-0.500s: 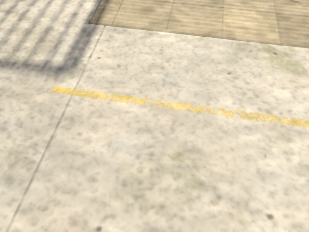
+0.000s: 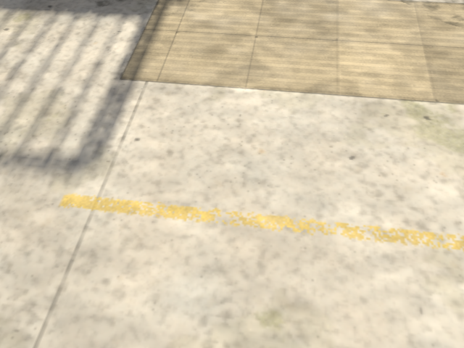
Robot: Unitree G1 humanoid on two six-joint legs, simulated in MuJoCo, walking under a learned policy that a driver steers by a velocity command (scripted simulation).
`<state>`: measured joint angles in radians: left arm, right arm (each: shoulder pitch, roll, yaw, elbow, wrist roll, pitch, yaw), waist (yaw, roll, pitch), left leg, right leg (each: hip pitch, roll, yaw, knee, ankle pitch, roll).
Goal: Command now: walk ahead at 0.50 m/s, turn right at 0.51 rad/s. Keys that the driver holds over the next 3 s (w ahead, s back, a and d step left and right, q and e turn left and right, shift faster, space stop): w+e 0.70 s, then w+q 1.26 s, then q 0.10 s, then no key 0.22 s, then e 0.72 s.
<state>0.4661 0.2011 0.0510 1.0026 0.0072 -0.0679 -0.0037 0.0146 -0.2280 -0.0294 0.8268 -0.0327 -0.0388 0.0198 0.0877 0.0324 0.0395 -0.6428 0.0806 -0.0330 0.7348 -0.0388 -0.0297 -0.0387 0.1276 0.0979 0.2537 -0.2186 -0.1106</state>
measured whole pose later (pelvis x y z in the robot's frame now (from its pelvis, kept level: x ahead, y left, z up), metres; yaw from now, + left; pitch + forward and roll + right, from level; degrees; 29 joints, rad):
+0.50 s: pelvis +0.25 +0.03 +0.00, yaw -18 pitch +1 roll +1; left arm 0.13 0.28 0.07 0.79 0.03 0.00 -0.06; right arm 0.40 -0.24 -0.05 0.91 -0.02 -0.10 0.00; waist -0.04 -0.05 0.03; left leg -0.04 -0.02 0.19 0.25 -0.23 0.04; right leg -0.68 -0.06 0.01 0.95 -0.10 -0.05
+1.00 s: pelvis +0.48 -0.11 +0.00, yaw -24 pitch +0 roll +0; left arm 0.34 0.23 0.04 0.91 0.02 -0.08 -0.01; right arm 0.27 -0.25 -0.06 0.87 -0.02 -0.01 0.03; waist 0.00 0.04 0.04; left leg -0.66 0.09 -0.04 1.02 -0.13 0.03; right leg -0.03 0.10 -0.12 0.23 -0.21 -0.11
